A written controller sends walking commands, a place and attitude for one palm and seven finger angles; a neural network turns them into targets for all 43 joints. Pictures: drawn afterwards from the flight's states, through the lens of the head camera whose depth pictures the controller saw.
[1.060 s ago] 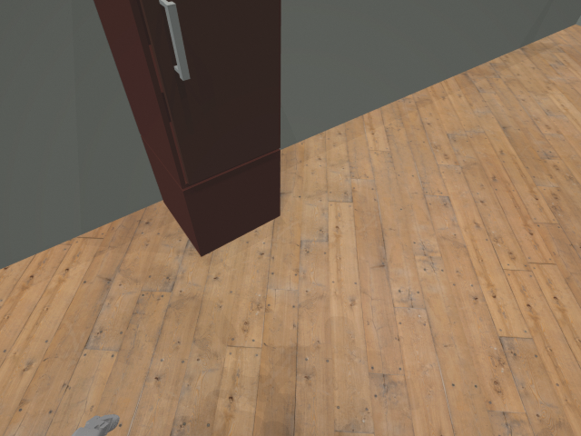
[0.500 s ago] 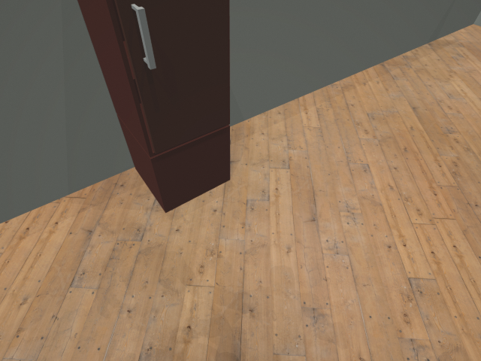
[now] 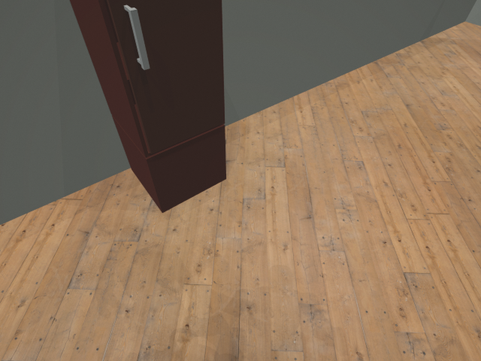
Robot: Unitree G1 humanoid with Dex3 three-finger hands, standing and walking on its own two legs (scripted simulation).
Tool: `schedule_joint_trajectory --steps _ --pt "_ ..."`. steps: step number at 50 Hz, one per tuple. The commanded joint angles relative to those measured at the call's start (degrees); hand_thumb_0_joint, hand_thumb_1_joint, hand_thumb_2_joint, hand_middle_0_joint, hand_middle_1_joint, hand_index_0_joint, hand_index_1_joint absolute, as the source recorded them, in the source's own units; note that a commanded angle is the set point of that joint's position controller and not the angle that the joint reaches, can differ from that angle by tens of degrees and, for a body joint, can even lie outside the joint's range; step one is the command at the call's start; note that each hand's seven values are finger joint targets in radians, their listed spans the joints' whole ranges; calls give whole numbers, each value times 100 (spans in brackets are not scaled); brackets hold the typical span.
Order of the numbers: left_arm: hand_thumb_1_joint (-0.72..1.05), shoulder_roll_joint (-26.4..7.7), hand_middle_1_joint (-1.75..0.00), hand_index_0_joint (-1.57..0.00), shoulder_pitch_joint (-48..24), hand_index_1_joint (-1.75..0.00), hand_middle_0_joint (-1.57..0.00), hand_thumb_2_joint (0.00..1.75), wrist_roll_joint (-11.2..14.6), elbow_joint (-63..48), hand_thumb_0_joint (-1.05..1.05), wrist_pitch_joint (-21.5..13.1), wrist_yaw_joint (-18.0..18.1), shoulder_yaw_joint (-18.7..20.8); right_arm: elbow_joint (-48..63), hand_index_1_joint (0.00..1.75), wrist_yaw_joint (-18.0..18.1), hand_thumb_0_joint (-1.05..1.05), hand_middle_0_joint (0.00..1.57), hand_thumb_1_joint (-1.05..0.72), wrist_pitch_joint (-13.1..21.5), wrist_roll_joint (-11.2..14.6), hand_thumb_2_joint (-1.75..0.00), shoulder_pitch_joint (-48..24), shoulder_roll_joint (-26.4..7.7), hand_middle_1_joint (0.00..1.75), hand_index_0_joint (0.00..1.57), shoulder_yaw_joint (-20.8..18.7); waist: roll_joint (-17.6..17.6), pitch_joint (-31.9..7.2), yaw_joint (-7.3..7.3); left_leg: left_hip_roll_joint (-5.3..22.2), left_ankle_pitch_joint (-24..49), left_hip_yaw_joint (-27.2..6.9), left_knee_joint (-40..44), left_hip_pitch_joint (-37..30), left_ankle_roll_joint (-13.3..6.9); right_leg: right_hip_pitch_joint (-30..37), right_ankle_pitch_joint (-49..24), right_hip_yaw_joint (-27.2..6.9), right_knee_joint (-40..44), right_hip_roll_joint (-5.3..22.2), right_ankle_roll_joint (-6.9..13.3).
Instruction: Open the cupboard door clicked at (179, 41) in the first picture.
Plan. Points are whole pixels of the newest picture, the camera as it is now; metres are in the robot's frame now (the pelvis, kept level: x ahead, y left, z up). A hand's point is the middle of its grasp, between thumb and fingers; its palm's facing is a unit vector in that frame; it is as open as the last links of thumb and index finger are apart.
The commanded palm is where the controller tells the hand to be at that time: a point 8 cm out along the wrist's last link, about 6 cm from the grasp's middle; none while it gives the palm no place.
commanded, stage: look at it before walking up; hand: left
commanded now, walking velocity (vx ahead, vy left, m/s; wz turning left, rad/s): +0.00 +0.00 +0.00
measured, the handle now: (136, 38) +0.94 +0.37 +0.12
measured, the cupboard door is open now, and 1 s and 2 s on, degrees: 0 0 0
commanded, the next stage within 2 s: walk to a spot facing it in 0.48 s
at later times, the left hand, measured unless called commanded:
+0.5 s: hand out of the picture +0.08 +0.25 -0.16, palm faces -0.04 -0.94 -0.33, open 7.4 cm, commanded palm none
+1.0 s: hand out of the picture +0.06 +0.17 -0.18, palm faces -0.15 -0.95 -0.28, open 7.4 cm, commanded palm none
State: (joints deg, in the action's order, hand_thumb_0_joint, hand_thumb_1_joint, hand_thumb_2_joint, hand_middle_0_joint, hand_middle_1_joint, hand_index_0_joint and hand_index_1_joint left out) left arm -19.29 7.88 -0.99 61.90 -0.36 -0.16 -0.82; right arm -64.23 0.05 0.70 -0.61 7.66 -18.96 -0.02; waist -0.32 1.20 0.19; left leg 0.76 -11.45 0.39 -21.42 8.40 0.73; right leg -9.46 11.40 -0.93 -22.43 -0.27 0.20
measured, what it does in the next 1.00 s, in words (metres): stands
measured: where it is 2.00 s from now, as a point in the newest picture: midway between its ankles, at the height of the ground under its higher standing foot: outside the picture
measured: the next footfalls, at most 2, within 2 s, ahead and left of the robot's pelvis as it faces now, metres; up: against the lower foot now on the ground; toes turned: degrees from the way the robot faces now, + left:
left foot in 1.56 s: +0.27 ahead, +0.05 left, +0.00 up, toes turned -26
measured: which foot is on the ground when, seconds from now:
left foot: down 0.00-0.96, up 0.98-1.00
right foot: down 0.00-1.00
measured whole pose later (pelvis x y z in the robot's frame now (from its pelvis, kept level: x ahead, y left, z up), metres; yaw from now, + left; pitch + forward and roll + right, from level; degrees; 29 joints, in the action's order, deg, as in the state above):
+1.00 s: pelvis -0.01 -0.03 -0.03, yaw -11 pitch -2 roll +2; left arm -12.5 15.3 -1.8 55.1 1.9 -1.0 1.7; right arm -57.5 0.5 -2.9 -1.0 9.6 -13.6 -2.4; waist 2.1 4.1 -1.9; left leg 5.5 -27.8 5.5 -48.5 18.1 2.4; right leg -18.7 19.9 1.8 -40.7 -1.6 3.1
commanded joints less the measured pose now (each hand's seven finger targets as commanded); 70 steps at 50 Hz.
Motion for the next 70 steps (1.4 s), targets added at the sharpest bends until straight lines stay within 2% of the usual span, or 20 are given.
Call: schedule_joint_trajectory --steps 1,22,30,34,36,39,41,43,44,46,47,48,49,50,51,53,55,58,66,70 --pt "90 -1198 -30 -20 -266 -30 -20 90 35 -352 0 -123 82 265 388 30 68 0 20 -90 140 6 -90 -280 -1208 30 20 -212 10 -281 -17 614 508 -534 364 -88 -227 -7 -480 -600 413 682 167" --pt "90 -1219 -30 -20 -230 -30 -20 90 31 -333 0 -136 87 267 395 30 74 0 20 -90 133 22 -90 -331 -1238 30 20 -206 44 -400 -8 646 799 -501 365 -267 -216 129 -892 -580 408 683 154" --pt "90 -1235 -30 -20 -255 -30 -20 90 27 -329 0 -111 79 269 388 30 85 0 20 -90 131 12 -90 -376 -1252 30 20 -206 82 -214 -14 661 698 -450 423 -275 -211 12 -828 -615 449 659 153" --pt "90 -595 -30 -20 90 -30 -20 90 30 -386 0 105 108 214 428 30 138 0 20 -90 -7 -5 -90 100 -555 30 20 -147 31 -234 34 729 892 -122 -6 -341 -99 -346 -1383 -695 -42 585 85" --pt "90 -596 -30 -20 146 -30 -20 90 17 -532 0 170 97 269 559 30 171 0 20 -90 -58 -9 -90 180 -638 30 20 -225 104 -266 45 854 993 -98 -109 -387 -143 -568 -1475 -661 -397 466 78" --pt "90 -503 -30 -20 246 -30 -20 90 1 -736 0 236 49 328 787 30 198 0 20 -90 -105 -24 -90 162 -778 30 20 -356 535 -199 18 1288 1080 -262 -57 -390 -399 -1068 -879 -415 -1215 178 -12" --pt "90 -360 -30 -20 315 -30 -20 90 -7 -870 0 293 19 364 918 30 185 0 20 -90 -94 -31 -90 125 -816 30 20 -419 1005 -75 -7 1814 1481 -509 163 -159 -817 -1322 1055 -92 -2275 25 -99" --pt "90 -279 -30 -20 426 -30 -20 90 -1 -979 0 327 3 424 1079 30 179 0 20 -90 -83 -38 -90 -26 -756 30 20 -471 1155 -110 -68 2119 1769 -465 114 73 -1057 -1264 1799 -110 -2823 219 -99" --pt "90 -235 -30 -20 574 -30 -20 90 -4 -1003 0 328 -20 457 1166 30 178 0 20 -90 -84 -59 -90 -191 -742 30 20 -484 1084 -69 -196 2069 1809 -243 -100 290 -963 -1026 1708 -86 -2590 318 -67" --pt "90 -189 -30 -20 1326 -30 -20 90 -34 -819 0 259 -87 513 1216 30 134 0 20 -90 -126 -70 -90 -389 -707 30 20 -496 701 -327 -554 1658 89 273 -1012 833 -495 52 805 162 -1385 243 -71" --pt "90 -533 -30 -20 1633 -30 -20 90 -96 -756 0 186 -70 592 1291 30 93 0 20 -90 -188 -23 -90 -322 -444 30 20 -465 -772 -375 -674 930 -1453 751 -2383 1557 -88 468 944 -735 -131 640 61" --pt "90 -1096 -30 -20 1692 -30 -20 90 -121 -832 0 107 13 682 1559 30 49 0 20 -90 -203 -27 -90 -329 22 30 20 -357 -2527 88 -641 28 -2712 742 -4120 3094 254 378 1369 -3514 1151 1964 584" --pt "90 -996 -30 -20 1707 -30 -20 90 -26 -929 0 111 97 686 1661 30 36 0 20 -90 -197 -55 -90 -575 -253 30 20 -406 -1658 316 -674 249 -2191 -106 -4421 3011 136 -120 2023 -3690 1562 2057 866" --pt "90 -809 -30 -20 1302 -30 -20 90 -15 -1019 0 63 101 680 1578 30 -9 0 20 -90 -173 -43 -90 -468 -323 30 20 -440 -1385 498 -430 444 -1522 -206 -4447 2963 78 -382 2743 -3382 1675 1759 858" --pt "90 -635 -30 -20 1136 -30 -20 90 -1 -1057 0 15 85 642 1520 30 -32 0 20 -90 -119 -51 -90 -481 -300 30 20 -453 -945 550 -345 484 -1188 -192 -4510 2860 97 -539 2645 -3326 1542 1598 890" --pt "90 -389 -30 -20 1047 -30 -20 90 6 -1088 0 -114 69 588 1378 30 -71 0 20 -90 -79 -93 -90 -211 -201 30 20 -478 -363 329 -171 544 -605 -169 -4396 2660 170 -386 1891 -2682 1322 1338 892" --pt "90 -321 -30 -20 1294 -30 -20 90 10 -991 0 -200 47 597 1310 30 -75 0 20 -90 -50 -100 -90 -47 -67 30 20 -470 -232 15 -148 499 -343 -104 -4245 2682 236 16 1243 -2340 1166 1145 910" --pt "90 -249 -30 -20 1605 -30 -20 90 9 -865 0 -254 28 610 1334 30 -78 0 20 -90 -12 -105 -90 -41 67 30 20 -474 -397 -70 -208 478 -159 -57 -4057 2900 306 377 827 -2119 1082 998 908" --pt "90 -69 -30 -20 2089 -30 -20 90 -43 -684 0 -307 45 601 1675 30 -64 0 20 -90 99 -90 -90 -581 161 30 20 -437 -618 79 -416 459 -246 -49 -3259 3295 376 859 232 -2497 1006 1031 1116" --pt "90 -140 -30 -20 2076 -30 -20 90 -64 -671 0 -296 90 613 1835 30 -75 0 20 -90 152 -47 -90 -799 223 30 20 -425 -727 180 -470 309 -452 -24 -2586 2907 307 714 -225 -2645 867 1067 1167"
